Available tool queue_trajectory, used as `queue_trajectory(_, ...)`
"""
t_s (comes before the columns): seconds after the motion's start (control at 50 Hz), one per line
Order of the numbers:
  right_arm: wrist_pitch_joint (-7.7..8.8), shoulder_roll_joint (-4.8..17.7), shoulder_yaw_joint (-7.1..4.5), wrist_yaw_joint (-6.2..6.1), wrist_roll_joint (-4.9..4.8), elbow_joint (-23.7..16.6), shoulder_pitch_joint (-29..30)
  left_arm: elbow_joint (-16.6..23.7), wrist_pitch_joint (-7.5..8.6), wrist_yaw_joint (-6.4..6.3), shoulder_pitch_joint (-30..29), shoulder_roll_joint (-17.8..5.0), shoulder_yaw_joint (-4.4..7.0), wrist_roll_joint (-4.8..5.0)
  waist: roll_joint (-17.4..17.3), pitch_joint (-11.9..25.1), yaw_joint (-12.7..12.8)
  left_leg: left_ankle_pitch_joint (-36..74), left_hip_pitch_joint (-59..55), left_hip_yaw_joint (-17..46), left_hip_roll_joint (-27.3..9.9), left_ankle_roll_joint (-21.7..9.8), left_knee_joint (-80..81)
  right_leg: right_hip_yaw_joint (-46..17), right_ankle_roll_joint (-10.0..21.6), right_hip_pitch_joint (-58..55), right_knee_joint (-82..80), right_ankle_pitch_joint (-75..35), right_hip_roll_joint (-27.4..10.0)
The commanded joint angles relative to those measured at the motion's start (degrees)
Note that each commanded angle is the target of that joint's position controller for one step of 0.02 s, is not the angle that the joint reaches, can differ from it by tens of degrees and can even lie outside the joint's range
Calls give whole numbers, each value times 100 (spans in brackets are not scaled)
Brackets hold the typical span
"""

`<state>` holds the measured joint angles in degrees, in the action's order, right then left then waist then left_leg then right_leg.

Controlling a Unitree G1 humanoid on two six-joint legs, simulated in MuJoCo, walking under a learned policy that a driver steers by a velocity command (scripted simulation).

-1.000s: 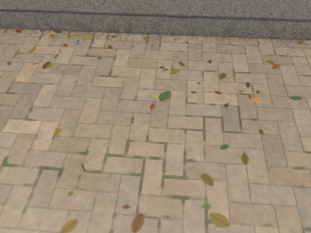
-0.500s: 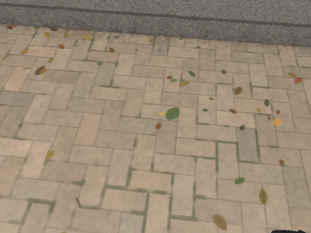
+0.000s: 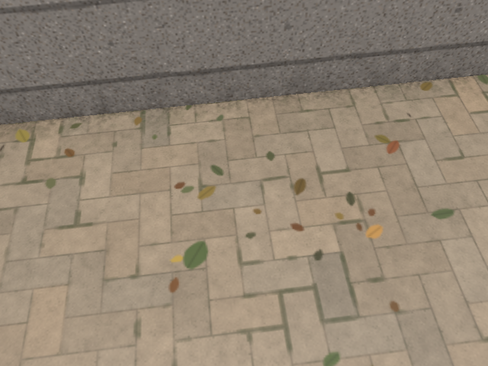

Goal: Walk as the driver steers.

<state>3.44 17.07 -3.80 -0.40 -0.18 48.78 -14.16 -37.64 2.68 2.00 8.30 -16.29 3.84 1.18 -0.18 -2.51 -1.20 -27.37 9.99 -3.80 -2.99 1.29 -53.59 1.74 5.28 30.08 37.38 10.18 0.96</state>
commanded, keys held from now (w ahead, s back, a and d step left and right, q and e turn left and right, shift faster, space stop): w+e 0.38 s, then w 0.54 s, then w+q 0.08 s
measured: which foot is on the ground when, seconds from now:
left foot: up 0.00-0.42, down 0.44-0.96, up 0.98-1.00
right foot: down 0.00-0.46, up 0.48-0.94, down 0.96-1.00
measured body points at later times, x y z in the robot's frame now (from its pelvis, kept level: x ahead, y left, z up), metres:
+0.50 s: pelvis +0.29 +0.01 +0.01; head +0.32 +0.00 +0.46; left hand +0.41 +0.28 -0.11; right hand +0.45 -0.29 -0.06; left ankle +0.41 +0.08 -0.72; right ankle +0.11 -0.08 -0.68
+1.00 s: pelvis +0.53 -0.11 +0.01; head +0.56 -0.13 +0.46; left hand +0.84 +0.03 -0.05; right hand +0.43 -0.37 -0.13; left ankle +0.42 +0.08 -0.68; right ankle +0.59 -0.23 -0.72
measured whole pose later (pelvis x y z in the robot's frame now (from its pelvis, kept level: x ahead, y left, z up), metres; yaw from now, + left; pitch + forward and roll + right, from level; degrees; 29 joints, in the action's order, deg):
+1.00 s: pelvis +0.53 -0.11 +0.01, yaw -18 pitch +3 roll +1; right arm 3.4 17.1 -2.6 0.1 -1.2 50.5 -22.5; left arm -34.9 4.7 1.3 1.9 -14.5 1.8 -0.1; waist -0.5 -1.3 -5.0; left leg -28.3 9.2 2.4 -0.4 -0.6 -45.5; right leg 1.5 3.1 26.7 32.1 7.9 -0.1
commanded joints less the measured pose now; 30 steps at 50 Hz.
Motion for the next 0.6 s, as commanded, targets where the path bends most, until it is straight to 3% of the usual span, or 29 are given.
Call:
queue_trajectory(0.02,453,726,-65,112,-240,-796,444,78,110,-46,1621,-985,290,-41,860,1508,763,181,3961,876,120,-236,-2632,-3801,1402,-4507,-2054,800,-1792)
queue_trajectory(0.04,479,622,-36,54,-138,-817,575,142,129,-52,1256,-913,252,-58,155,1073,520,646,3699,861,-149,-252,-2124,-3170,1214,-3639,-2032,143,-1571)
queue_trajectory(0.06,447,663,-78,-2,10,-808,641,209,133,-67,925,-750,195,-81,69,863,327,916,3306,866,-314,-214,-1604,-2714,1106,-2966,-2097,-445,-1372)
queue_trajectory(0.1,315,613,-104,-5,58,-840,512,327,140,-102,705,-701,167,-121,269,727,89,1161,2861,866,-367,-105,-1192,-2431,1123,-2338,-2337,-968,-1160)
queue_trajectory(0.16,198,405,-54,-5,129,-926,717,264,153,-205,851,-808,205,-33,187,533,63,1656,2919,733,-246,136,-339,-1957,1121,-1982,-2455,-1564,-965)
queue_trajectory(0.26,245,203,46,76,62,-1169,1685,72,72,-312,1201,-901,244,4,461,321,425,3166,2395,667,141,253,1715,-1648,753,-1724,-2328,-1095,-604)
queue_trajectory(0.34,337,367,3,168,-4,-1357,2069,-88,6,-325,1468,-866,257,43,516,232,562,3105,2238,816,287,120,2390,-2185,688,-2172,-1924,-764,-805)
queue_trajectory(0.4,422,540,-83,210,-23,-1309,1742,-99,-63,-366,1354,-858,275,12,741,299,365,2510,1784,796,324,-102,2632,-2533,580,-2512,-1459,-1021,-951)
queue_trajectory(0.42,453,596,-131,200,1,-1190,1311,-84,-77,-361,1262,-783,253,1,789,460,148,2539,1189,641,384,-244,2844,-2456,487,-2494,-1139,-1503,-834)
queue_trajectory(0.44,486,761,-215,176,76,-1059,693,-42,-63,-335,1214,-583,181,-23,704,920,-130,2623,129,727,180,-476,2842,-2206,313,-2288,-371,-1928,-535)
queue_trajectory(0.46,480,1057,-287,140,148,-978,-247,69,-45,-322,1243,-332,67,-129,93,1767,-484,2479,-1441,1740,-760,-864,2665,-1753,85,-1494,1208,-920,-167)
queue_trajectory(0.48,401,1425,-403,181,133,-672,-784,28,11,-304,2289,-13,-22,49,-1952,2325,-75,1358,-3210,4471,-1920,-1931,3163,-1227,-363,640,3041,2110,658)
queue_trajectory(0.5,381,887,-292,205,-66,-726,-718,-107,44,-322,2153,-557,45,106,-1324,1907,-254,-107,-3007,5032,-1944,-1836,3593,-1446,-388,1376,3701,2186,270)
queue_trajectory(0.52,347,570,-203,172,-72,-795,-397,4,50,-311,1342,-845,122,78,-730,1106,-411,-119,-2247,4140,-1684,-1582,3696,-1351,-389,1553,3818,1639,68)
queue_trajectory(0.54,300,517,-151,161,14,-849,-77,132,60,-322,862,-798,110,0,-284,673,-311,486,-1468,3463,-1449,-1434,3790,-1108,-382,1390,3666,1248,-136)
queue_trajectory(0.56,274,427,-114,158,53,-818,75,231,97,-305,593,-717,111,-86,-220,347,-206,1112,-894,3028,-1258,-1439,3916,-1045,-379,1298,3351,992,-290)
queue_trajectory(0.58,285,345,-67,146,100,-798,129,251,112,-270,630,-616,106,-88,-366,313,-34,1588,-556,2668,-1071,-1376,4023,-984,-363,1004,3082,824,-462)
queue_trajectory(0.6,296,277,-46,150,86,-761,123,228,114,-248,717,-508,85,-67,-498,331,44,1903,-415,2423,-937,-1369,4119,-884,-375,843,2853,776,-526)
